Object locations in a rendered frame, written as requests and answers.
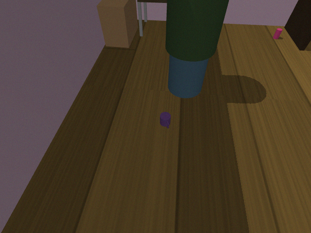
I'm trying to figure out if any potted plant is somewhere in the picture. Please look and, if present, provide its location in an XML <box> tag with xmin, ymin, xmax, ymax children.
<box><xmin>166</xmin><ymin>0</ymin><xmax>229</xmax><ymax>98</ymax></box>

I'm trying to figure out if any chair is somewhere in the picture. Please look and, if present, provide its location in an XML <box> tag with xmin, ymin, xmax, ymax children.
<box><xmin>137</xmin><ymin>0</ymin><xmax>167</xmax><ymax>36</ymax></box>

